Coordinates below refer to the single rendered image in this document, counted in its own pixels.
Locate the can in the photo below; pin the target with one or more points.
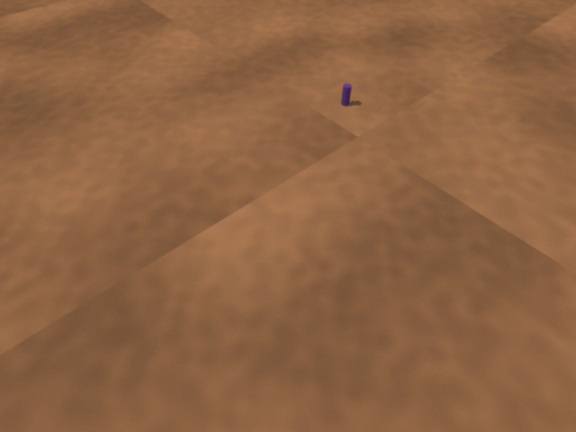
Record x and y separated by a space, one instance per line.
346 94

